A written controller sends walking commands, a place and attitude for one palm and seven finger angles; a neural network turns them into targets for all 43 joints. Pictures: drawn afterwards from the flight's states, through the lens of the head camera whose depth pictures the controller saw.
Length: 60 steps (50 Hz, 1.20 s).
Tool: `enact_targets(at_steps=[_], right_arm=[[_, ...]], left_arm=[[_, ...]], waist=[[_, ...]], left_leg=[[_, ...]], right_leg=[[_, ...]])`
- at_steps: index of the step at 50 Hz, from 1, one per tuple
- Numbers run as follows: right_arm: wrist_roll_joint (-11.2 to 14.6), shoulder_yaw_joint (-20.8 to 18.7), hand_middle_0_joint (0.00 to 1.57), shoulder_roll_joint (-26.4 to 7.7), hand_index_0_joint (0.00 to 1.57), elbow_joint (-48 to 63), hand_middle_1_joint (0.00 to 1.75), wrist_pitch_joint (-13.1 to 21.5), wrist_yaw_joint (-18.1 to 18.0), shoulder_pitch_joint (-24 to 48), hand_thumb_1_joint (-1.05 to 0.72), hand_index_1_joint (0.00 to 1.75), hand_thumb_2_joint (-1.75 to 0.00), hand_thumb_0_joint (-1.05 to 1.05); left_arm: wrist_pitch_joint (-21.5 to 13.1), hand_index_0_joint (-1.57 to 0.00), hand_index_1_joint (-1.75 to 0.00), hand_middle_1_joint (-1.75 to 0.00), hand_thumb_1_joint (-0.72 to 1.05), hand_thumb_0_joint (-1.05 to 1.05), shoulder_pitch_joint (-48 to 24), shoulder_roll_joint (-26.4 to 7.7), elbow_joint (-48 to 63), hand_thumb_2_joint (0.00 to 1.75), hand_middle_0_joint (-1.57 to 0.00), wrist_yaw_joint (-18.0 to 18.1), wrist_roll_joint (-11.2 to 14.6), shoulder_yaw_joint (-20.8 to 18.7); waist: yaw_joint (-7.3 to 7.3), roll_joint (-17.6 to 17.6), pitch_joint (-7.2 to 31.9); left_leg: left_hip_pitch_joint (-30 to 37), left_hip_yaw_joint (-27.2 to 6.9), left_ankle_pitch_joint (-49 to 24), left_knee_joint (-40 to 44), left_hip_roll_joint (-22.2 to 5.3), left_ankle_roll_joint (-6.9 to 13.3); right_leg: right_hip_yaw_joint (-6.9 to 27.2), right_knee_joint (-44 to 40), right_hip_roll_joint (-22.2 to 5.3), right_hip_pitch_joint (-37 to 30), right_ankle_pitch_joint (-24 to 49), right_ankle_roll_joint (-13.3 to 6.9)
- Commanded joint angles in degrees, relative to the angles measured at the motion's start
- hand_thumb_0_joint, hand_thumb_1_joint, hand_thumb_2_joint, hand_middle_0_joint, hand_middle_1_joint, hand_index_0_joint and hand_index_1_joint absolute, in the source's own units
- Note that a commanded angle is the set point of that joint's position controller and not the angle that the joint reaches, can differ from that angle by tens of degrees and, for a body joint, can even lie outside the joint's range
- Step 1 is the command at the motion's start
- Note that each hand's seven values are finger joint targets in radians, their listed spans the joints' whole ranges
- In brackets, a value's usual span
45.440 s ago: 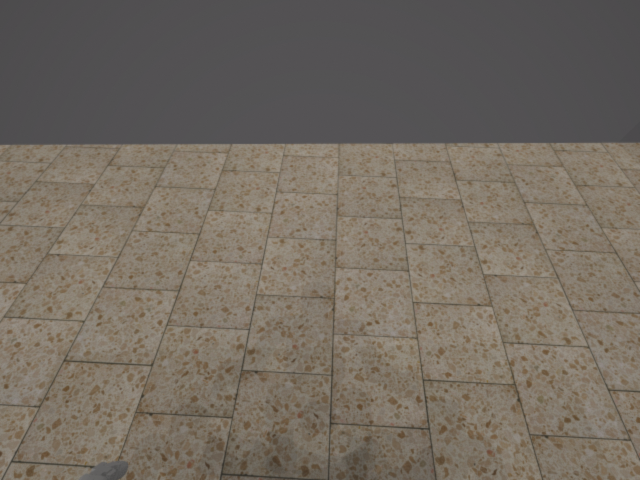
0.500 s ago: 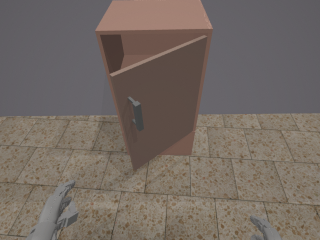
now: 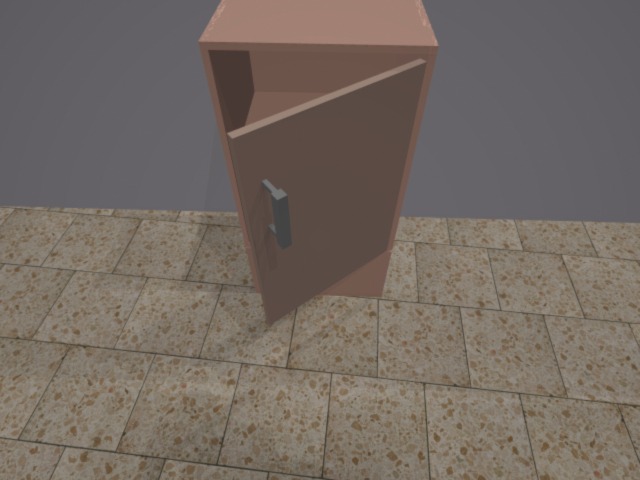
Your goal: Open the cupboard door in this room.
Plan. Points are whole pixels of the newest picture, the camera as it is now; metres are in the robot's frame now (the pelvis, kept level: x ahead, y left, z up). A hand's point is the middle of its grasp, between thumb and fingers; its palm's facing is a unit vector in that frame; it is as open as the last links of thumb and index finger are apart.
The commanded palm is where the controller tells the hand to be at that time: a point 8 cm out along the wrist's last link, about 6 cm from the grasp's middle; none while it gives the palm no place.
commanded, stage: let the arm hang, fingers relaxed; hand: left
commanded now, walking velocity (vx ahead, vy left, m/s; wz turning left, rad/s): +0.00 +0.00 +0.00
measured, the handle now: (276, 214) +0.56 +0.12 -0.04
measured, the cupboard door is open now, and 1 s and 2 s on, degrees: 39 39 39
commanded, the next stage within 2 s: look to check the result in 0.44 s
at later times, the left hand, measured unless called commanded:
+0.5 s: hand out of the picture +0.01 +0.17 -0.18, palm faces +0.03 -0.98 -0.18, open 7.4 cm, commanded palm none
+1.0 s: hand out of the picture +0.02 +0.17 -0.17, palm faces +0.03 -0.98 -0.20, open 7.4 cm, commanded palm none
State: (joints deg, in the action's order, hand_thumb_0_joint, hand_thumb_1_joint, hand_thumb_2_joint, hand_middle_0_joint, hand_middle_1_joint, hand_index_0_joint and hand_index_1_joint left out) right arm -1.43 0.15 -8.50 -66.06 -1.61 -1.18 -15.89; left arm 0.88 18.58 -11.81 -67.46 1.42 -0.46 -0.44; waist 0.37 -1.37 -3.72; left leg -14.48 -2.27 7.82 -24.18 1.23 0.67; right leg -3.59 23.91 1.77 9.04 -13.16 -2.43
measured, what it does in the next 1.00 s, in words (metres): stands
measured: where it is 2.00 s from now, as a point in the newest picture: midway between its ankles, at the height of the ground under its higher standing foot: outside the picture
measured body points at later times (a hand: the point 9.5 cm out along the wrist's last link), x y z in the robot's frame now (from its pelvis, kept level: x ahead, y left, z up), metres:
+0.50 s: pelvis +0.01 +0.00 +0.00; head +0.02 +0.00 +0.45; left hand +0.01 +0.22 -0.16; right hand +0.00 -0.21 -0.16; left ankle +0.06 +0.11 -0.74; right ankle +0.00 -0.09 -0.74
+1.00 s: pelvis +0.02 -0.01 +0.00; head +0.03 -0.01 +0.45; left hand +0.02 +0.22 -0.16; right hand +0.03 -0.23 -0.16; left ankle +0.06 +0.11 -0.74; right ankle +0.00 -0.09 -0.74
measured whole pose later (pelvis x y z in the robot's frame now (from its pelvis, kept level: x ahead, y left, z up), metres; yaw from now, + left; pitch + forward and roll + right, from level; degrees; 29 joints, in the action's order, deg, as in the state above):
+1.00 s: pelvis +0.02 -0.01 +0.00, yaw +0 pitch -2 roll +0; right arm -1.4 0.0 -8.8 -66.0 -0.2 -1.8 -13.5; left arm -0.6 15.4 -8.8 -66.1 1.8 -0.4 -0.2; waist 0.1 -0.5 -2.9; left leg -11.7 -2.1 9.0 -22.8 0.9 0.1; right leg -3.3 22.6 2.1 6.4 -14.3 -2.9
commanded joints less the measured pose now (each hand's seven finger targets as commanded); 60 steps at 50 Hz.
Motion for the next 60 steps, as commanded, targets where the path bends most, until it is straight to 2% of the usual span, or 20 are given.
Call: enact_targets(at_steps=[1,6,7,8,14,21,23,26,31,36,37,42,46,54,56,57,60], right_arm=[[0.16,-0.93,0.2,-5.86,0.2,1.71,0.3,1.18,-0.82,-2.23,-0.9,0.3,-0.9,0.0],[0.15,-0.78,0.2,-4.44,0.2,1.35,0.3,1.4,-0.83,-2.61,-0.9,0.3,-0.9,0.0],[0.15,-0.74,0.2,-4.22,0.2,1.26,0.3,1.37,-0.81,-2.66,-0.9,0.3,-0.9,0.0],[0.2,-0.79,0.2,-4.04,0.2,1.35,0.3,1.34,-0.81,-2.9,-0.9,0.3,-0.9,0.0],[0.08,-0.67,0.2,-3.22,0.2,1.12,0.3,1.61,-0.93,-2.79,-0.9,0.3,-0.9,0.0],[0.22,-0.76,0.2,-3.57,0.2,1.38,0.3,1.78,-1.03,-3.08,-0.9,0.3,-0.9,0.0],[0.27,-0.82,0.2,-3.76,0.2,1.44,0.3,1.69,-1.02,-2.74,-0.9,0.3,-0.9,0.0],[0.22,-0.75,0.2,-3.8,0.2,1.23,0.3,1.85,-1.13,-2.87,-0.9,0.3,-0.9,0.0],[0.29,-0.77,0.2,-4.34,0.2,1.25,0.3,1.89,-1.21,-2.41,-0.9,0.3,-0.9,0.0],[0.34,-0.82,0.2,-4.81,0.2,1.19,0.3,1.96,-1.21,-1.86,-0.9,0.3,-0.9,0.0],[0.31,-0.8,0.2,-4.86,0.2,1.14,0.3,1.95,-1.22,-1.96,-0.9,0.3,-0.9,0.0],[0.28,-0.92,0.2,-5.49,0.2,1.26,0.3,1.89,-1.16,-1.23,-0.9,0.3,-0.9,0.0],[0.26,-0.96,0.2,-6.05,0.2,1.41,0.3,2.01,-1.15,-0.63,-0.9,0.3,-0.9,0.0],[0.29,-1.03,0.2,-6.88,0.2,1.52,0.3,2.11,-1.13,0.41,-0.9,0.3,-0.9,0.0],[0.21,-1.05,0.2,-6.76,0.2,1.52,0.3,2.05,-1.19,0.46,-0.9,0.3,-0.9,0.0],[0.18,-0.92,0.2,-5.39,0.2,1.33,0.3,1.72,-1.27,-0.24,-0.9,0.3,-0.9,0.0],[0.18,-1.87,0.2,-6.12,0.2,2.19,0.3,0.99,-1.72,-1.0,-0.9,0.3,-0.9,0.0]], left_arm=[[-0.98,-0.2,-0.3,-0.3,0.9,0.0,1.45,-4.3,2.45,0.9,-0.2,0.43,0.09,-0.94],[-1.15,-0.2,-0.3,-0.3,0.9,0.0,1.84,-3.07,2.47,0.9,-0.2,0.65,0.09,-0.84],[-1.1,-0.2,-0.3,-0.3,0.9,0.0,1.55,-3.02,2.61,0.9,-0.2,0.69,0.06,-0.87],[-1.13,-0.2,-0.3,-0.3,0.9,0.0,1.67,-3.0,2.73,0.9,-0.2,0.76,-0.03,-0.96],[-1.16,-0.2,-0.3,-0.3,0.9,0.0,1.35,-2.13,2.89,0.9,-0.2,0.8,0.02,-1.07],[-1.56,-0.2,-0.3,-0.3,0.9,0.0,1.32,-2.06,3.09,0.9,-0.2,0.72,0.17,-0.99],[-1.63,-0.2,-0.3,-0.3,0.9,0.0,1.49,-2.07,3.17,0.9,-0.2,0.8,0.11,-1.01],[-1.68,-0.2,-0.3,-0.3,0.9,0.0,1.37,-1.97,2.98,0.9,-0.2,0.81,0.2,-1.04],[-1.73,-0.2,-0.3,-0.3,0.9,0.0,1.56,-1.89,2.63,0.9,-0.2,0.83,0.18,-0.89],[-1.8,-0.2,-0.3,-0.3,0.9,0.0,1.49,-2.4,2.57,0.9,-0.2,0.82,0.16,-0.95],[-1.78,-0.2,-0.3,-0.3,0.9,0.0,1.38,-2.46,2.49,0.9,-0.2,0.82,0.18,-1.01],[-1.86,-0.2,-0.3,-0.3,0.9,0.0,0.8,-2.97,2.63,0.9,-0.2,0.79,0.11,-1.07],[-1.97,-0.2,-0.3,-0.3,0.9,0.0,0.48,-3.52,2.83,0.9,-0.2,0.74,0.12,-1.14],[-2.05,-0.2,-0.3,-0.3,0.9,0.0,-0.77,-4.56,3.16,0.9,-0.2,0.73,0.1,-1.33],[-1.97,-0.2,-0.3,-0.3,0.9,0.0,-0.74,-4.36,3.27,0.9,-0.2,0.71,0.13,-1.3],[-1.55,-0.2,-0.3,-0.3,0.9,0.0,-0.51,-3.31,3.33,0.9,-0.2,0.77,0.14,-1.3],[-0.62,-0.2,-0.3,-0.3,0.9,0.0,-0.76,-4.7,4.75,0.9,-0.2,0.65,-0.1,-2.57]], waist=[[-0.51,1.49,-0.73],[-0.41,1.32,-1.12],[-0.44,1.19,-2.33],[-0.38,1.96,-2.37],[-0.28,-0.29,-2.66],[-0.59,1.13,-0.62],[-0.51,1.45,-1.28],[-0.67,0.02,-0.11],[-0.61,1.2,-0.93],[-0.6,0.39,-0.63],[-0.68,1.28,-0.67],[-0.71,1.37,-1.26],[-0.6,0.64,-0.55],[-0.49,1.37,-0.5],[-0.55,0.96,-0.42],[-0.63,1.15,-0.48],[-0.74,2.88,0.24]], left_leg=[[0.98,-5.5,5.34,5.73,-5.31,1.74],[0.86,-5.13,3.46,5.68,-5.13,1.62],[0.32,-5.08,3.93,5.91,-5.11,1.58],[0.18,-5.03,3.61,5.74,-5.13,1.58],[-0.34,-5.19,3.0,6.16,-5.11,1.58],[2.2,-4.3,-0.86,4.56,-4.95,1.41],[2.54,-4.07,-1.2,4.13,-4.95,1.44],[3.09,-4.45,-2.63,4.39,-5.28,1.45],[3.39,-4.4,-2.93,4.48,-5.39,1.49],[3.92,-4.31,-3.14,4.54,-5.44,1.48],[3.83,-4.35,-2.73,4.73,-5.48,1.42],[3.91,-4.17,-2.03,4.8,-5.4,1.34],[4.38,-3.99,-3.03,4.62,-5.52,1.33],[4.53,-4.03,-4.71,4.41,-5.61,1.26],[5.25,-3.5,-4.93,4.14,-5.88,1.12],[5.27,-2.71,-4.65,3.21,-6.04,0.8],[4.25,-0.17,-2.63,-0.04,-6.47,0.54]], right_leg=[[7.02,-6.93,-6.97,4.53,-7.63,-1.02],[6.8,-6.39,-7.06,4.19,-5.54,-0.76],[6.75,-6.52,-7.14,4.72,-5.91,-0.74],[6.67,-6.55,-6.89,4.6,-5.84,-0.67],[6.58,-6.0,-6.97,3.85,-4.03,-0.72],[6.75,-6.74,-7.45,3.04,-1.91,-0.64],[6.77,-7.12,-7.37,3.61,-1.96,-0.65],[6.74,-6.64,-7.32,2.44,-0.18,-0.67],[6.62,-6.88,-7.27,2.48,0.37,-0.65],[6.81,-7.16,-7.35,2.21,0.5,-0.69],[6.73,-7.18,-7.26,2.11,0.04,-0.7],[7.12,-7.79,-7.31,2.49,-0.69,-0.78],[7.2,-7.94,-7.54,1.8,0.5,-0.81],[6.95,-7.91,-7.67,0.75,3.01,-0.71],[7.68,-8.1,-7.56,1.36,3.74,-0.76],[7.88,-7.6,-7.7,1.92,4.62,-0.62],[10.27,-5.63,-8.06,2.74,7.87,-1.14]])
